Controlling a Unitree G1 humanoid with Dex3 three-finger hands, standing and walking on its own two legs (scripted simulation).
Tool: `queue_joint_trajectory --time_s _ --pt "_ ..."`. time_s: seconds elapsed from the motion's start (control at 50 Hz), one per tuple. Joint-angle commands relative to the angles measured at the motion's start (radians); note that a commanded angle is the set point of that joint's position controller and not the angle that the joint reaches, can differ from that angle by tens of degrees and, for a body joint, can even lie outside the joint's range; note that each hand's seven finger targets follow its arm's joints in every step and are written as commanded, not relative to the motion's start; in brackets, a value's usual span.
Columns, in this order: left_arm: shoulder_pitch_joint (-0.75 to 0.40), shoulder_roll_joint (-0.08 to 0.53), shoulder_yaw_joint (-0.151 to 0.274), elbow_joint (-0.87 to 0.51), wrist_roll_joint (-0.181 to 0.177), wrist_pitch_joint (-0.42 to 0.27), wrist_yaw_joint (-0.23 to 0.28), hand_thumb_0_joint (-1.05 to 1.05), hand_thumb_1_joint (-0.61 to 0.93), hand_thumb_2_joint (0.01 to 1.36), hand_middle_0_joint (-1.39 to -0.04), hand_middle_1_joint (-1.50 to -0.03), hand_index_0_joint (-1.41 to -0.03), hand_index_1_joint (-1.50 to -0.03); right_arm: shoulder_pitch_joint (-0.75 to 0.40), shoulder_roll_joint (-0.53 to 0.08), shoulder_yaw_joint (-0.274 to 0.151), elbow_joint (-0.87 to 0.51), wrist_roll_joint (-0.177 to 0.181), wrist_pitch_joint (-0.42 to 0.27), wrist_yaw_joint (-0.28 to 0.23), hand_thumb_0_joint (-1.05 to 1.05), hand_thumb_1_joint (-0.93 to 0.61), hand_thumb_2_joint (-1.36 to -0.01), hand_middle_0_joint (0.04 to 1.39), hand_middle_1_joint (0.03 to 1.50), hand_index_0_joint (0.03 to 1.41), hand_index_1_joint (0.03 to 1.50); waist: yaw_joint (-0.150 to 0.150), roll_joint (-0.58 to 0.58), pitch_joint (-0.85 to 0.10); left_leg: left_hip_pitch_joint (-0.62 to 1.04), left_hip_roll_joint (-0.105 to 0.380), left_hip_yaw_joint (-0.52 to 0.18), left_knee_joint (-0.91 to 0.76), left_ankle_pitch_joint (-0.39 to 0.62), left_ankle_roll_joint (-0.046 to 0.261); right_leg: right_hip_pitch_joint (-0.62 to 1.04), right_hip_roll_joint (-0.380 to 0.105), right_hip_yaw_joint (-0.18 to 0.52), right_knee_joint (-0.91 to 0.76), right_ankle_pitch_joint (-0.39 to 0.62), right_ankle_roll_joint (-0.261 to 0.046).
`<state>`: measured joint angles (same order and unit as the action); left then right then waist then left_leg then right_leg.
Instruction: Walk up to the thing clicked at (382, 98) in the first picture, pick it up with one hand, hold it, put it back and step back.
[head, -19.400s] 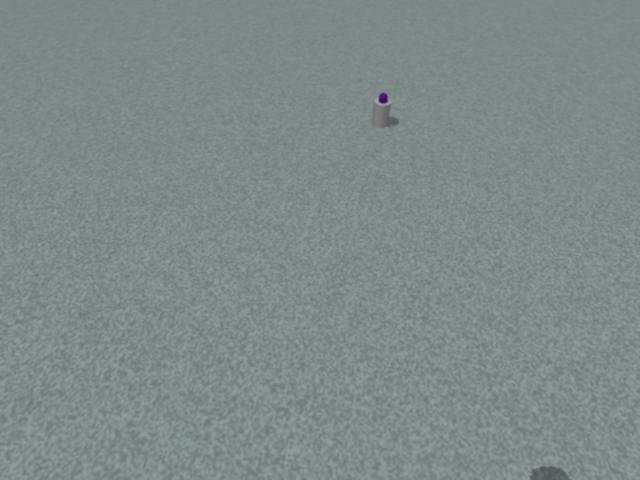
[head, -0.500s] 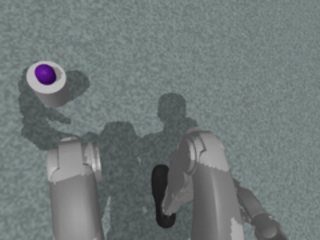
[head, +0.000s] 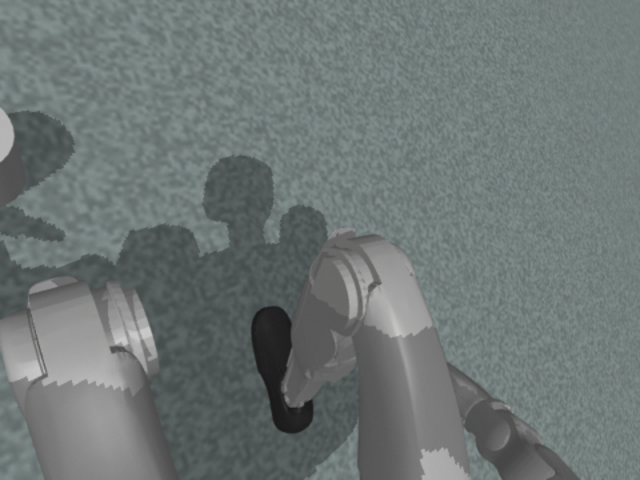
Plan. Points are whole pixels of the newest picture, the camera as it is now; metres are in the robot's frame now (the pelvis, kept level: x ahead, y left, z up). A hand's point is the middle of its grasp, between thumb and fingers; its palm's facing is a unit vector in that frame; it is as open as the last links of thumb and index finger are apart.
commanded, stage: close in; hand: left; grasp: from the side
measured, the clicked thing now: out of the picture +0.49 +0.27 -0.20
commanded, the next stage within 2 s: close in 0.26 s
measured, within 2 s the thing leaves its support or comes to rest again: leaves its support in 1.78 s
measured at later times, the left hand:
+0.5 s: hand out of the picture +0.44 +0.27 -0.17, palm faces +0.28 -0.96 +0.01, open 17.3 cm
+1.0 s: hand out of the picture +0.45 +0.27 -0.18, palm faces +0.31 -0.95 -0.01, open 13.4 cm
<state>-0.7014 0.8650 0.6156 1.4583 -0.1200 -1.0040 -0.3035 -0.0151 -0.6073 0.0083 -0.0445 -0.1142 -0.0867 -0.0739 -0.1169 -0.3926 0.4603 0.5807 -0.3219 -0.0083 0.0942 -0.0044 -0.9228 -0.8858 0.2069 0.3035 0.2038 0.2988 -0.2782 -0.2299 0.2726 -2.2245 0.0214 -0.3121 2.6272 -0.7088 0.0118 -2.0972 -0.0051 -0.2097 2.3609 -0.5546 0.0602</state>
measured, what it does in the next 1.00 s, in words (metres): stands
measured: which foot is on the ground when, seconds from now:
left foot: down 0.00-1.00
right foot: down 0.00-1.00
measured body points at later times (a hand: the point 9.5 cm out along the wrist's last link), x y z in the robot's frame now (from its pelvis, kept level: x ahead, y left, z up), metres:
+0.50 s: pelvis +0.00 +0.00 +0.00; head +0.23 +0.18 +0.33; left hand +0.42 +0.32 -0.17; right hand +0.15 -0.25 -0.04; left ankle +0.08 +0.12 -0.26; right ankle +0.15 -0.13 -0.26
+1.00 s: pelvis +0.00 +0.00 +0.00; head +0.24 +0.18 +0.33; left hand +0.43 +0.32 -0.17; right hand +0.15 -0.25 -0.03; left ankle +0.08 +0.12 -0.26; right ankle +0.15 -0.13 -0.26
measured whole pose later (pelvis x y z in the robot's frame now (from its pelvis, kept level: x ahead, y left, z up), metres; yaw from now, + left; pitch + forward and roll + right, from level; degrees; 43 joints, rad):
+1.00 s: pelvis +0.00 +0.00 +0.00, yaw -2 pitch +14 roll -18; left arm -0.75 0.89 0.47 1.55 -0.07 -1.11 -0.04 -0.01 -0.13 0.38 -0.33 -0.35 -0.35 -0.34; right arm -0.17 -0.38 0.53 0.56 -0.37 0.04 0.13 -0.01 -0.90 -0.89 0.21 0.30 0.20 0.30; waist -0.30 -0.27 0.31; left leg -2.21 0.02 -0.37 2.64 -0.72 0.00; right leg -2.07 0.01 -0.25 2.34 -0.54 0.07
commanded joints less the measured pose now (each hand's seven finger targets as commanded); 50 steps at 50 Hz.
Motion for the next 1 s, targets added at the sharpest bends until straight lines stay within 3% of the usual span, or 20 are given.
queue_joint_trajectory --time_s 0.0,0.12,0.2,0.26,0.34,0.36,0.4,0.54,0.58,0.62,0.76,0.84,0.98 --pt "-0.199 0.184 -0.026 -0.124 -0.005 -0.088 0.046 0.000 -0.611 0.010 -0.040 -0.106 -0.078 -0.066 0.046 -0.361 -0.108 -0.019 -0.014 0.016 -0.011 0.000 -0.924 -0.895 0.201 0.299 0.200 0.299 -0.088 0.532 -0.573 0.408 0.040 0.059 -0.359 0.101 -0.037 0.281 0.052 -0.109 -0.140 0.094 -0.061" --pt "-0.208 0.152 -0.071 -0.105 0.007 -0.120 0.097 0.000 -0.611 0.042 -0.028 -0.107 -0.062 -0.070 0.022 -0.355 -0.094 -0.031 -0.025 0.023 -0.002 0.000 -0.919 -0.897 0.201 0.299 0.200 0.299 -0.094 0.495 -0.542 0.375 0.038 0.056 -0.345 0.069 -0.029 0.285 0.056 -0.107 -0.150 0.080 -0.057" --pt "-0.215 0.176 -0.071 -0.099 0.025 -0.138 0.131 0.000 -0.611 0.063 -0.022 -0.107 -0.054 -0.076 0.013 -0.359 -0.087 -0.036 -0.030 0.030 0.002 0.000 -0.919 -0.898 0.200 0.299 0.200 0.299 -0.087 0.533 -0.539 0.394 0.041 0.042 -0.361 0.075 -0.038 0.279 0.059 -0.116 -0.138 0.084 -0.061" --pt "-0.217 0.136 -0.091 -0.095 0.030 -0.147 0.158 0.000 -0.611 0.068 -0.023 -0.096 -0.050 -0.069 0.011 -0.358 -0.085 -0.034 -0.039 0.034 0.007 0.000 -0.920 -0.900 0.200 0.299 0.200 0.299 -0.103 0.545 -0.536 0.415 0.042 0.035 -0.362 0.097 -0.044 0.279 0.057 -0.119 -0.134 0.107 -0.059" --pt "-0.218 0.157 -0.091 -0.095 0.046 -0.157 0.191 0.000 -0.611 0.080 -0.020 -0.098 -0.044 -0.073 0.016 -0.354 -0.078 -0.034 -0.044 0.042 0.014 0.000 -0.922 -0.901 0.200 0.299 0.200 0.299 -0.107 0.536 -0.542 0.401 0.039 0.040 -0.351 0.105 -0.040 0.308 0.061 -0.121 -0.142 0.116 -0.055" --pt "-0.226 0.139 -0.105 -0.107 0.046 -0.162 0.194 0.000 -0.565 0.093 -0.032 -0.067 -0.042 -0.054 0.006 -0.352 -0.077 -0.038 -0.044 0.041 0.014 0.000 -0.906 -0.900 0.201 0.300 0.200 0.300 -0.114 0.525 -0.534 0.396 0.039 0.038 -0.350 0.097 -0.038 0.297 0.059 -0.122 -0.144 0.112 -0.055" --pt "-0.230 0.156 -0.104 -0.102 0.050 -0.165 0.203 0.000 -0.459 0.133 -0.141 -0.157 -0.155 -0.139 0.011 -0.354 -0.075 -0.029 -0.047 0.043 0.014 0.000 -0.907 -0.897 0.201 0.299 0.200 0.299 -0.119 0.527 -0.545 0.401 0.040 0.041 -0.341 0.105 -0.036 0.310 0.062 -0.119 -0.147 0.122 -0.053" --pt "-0.242 0.174 -0.109 -0.084 0.051 -0.176 0.224 0.000 -0.378 0.217 -0.189 -0.221 -0.204 -0.204 -0.003 -0.355 -0.063 -0.035 -0.048 0.052 0.016 0.000 -0.899 -0.896 0.201 0.299 0.200 0.299 -0.119 0.534 -0.524 0.390 0.041 0.035 -0.345 0.087 -0.036 0.304 0.067 -0.126 -0.151 0.106 -0.055" --pt "-0.236 0.151 -0.115 -0.059 0.051 -0.174 0.231 0.000 -0.354 0.245 -0.212 -0.241 -0.226 -0.225 -0.001 -0.357 -0.061 -0.034 -0.049 0.052 0.017 0.000 -0.899 -0.897 0.201 0.299 0.200 0.299 -0.131 0.518 -0.522 0.395 0.044 0.025 -0.346 0.094 -0.038 0.302 0.064 -0.131 -0.148 0.114 -0.053" --pt "-0.245 0.165 -0.116 -0.071 0.047 -0.178 0.237 0.000 -0.327 0.258 -0.217 -0.248 -0.229 -0.233 -0.007 -0.353 -0.057 -0.037 -0.049 0.054 0.018 0.000 -0.898 -0.897 0.201 0.299 0.200 0.299 -0.121 0.520 -0.536 0.391 0.042 0.033 -0.337 0.097 -0.035 0.317 0.069 -0.127 -0.152 0.119 -0.054" --pt "-0.260 0.148 -0.144 -0.048 0.053 -0.179 0.245 0.000 -0.174 0.345 -0.299 -0.325 -0.311 -0.310 -0.007 -0.357 -0.053 -0.031 -0.051 0.055 0.019 0.000 -0.892 -0.896 0.200 0.299 0.200 0.299 -0.141 0.525 -0.504 0.393 0.044 0.025 -0.342 0.101 -0.038 0.304 0.066 -0.132 -0.154 0.126 -0.054" --pt "-0.259 0.151 -0.131 -0.052 0.039 -0.185 0.257 0.000 -0.093 0.393 -0.362 -0.376 -0.373 -0.361 -0.002 -0.353 -0.045 -0.030 -0.056 0.055 0.019 0.000 -0.890 -0.895 0.200 0.299 0.200 0.299 -0.142 0.509 -0.549 0.407 0.043 0.030 -0.321 0.137 -0.035 0.345 0.072 -0.131 -0.160 0.159 -0.050" --pt "-0.275 0.161 -0.151 -0.035 0.054 -0.183 0.262 0.000 0.028 0.479 -0.435 -0.450 -0.444 -0.436 -0.015 -0.353 -0.041 -0.029 -0.057 0.059 0.019 0.000 -0.885 -0.894 0.200 0.299 0.200 0.299 -0.146 0.515 -0.505 0.379 0.043 0.033 -0.326 0.087 -0.031 0.324 0.074 -0.131 -0.170 0.121 -0.053"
